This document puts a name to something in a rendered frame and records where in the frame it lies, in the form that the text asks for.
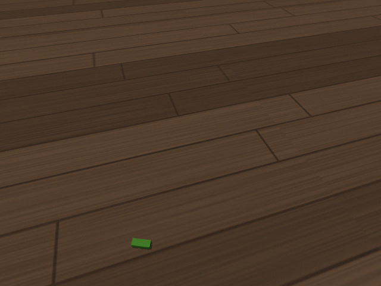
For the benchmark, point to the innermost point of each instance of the small box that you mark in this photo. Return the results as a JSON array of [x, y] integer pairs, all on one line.
[[141, 243]]

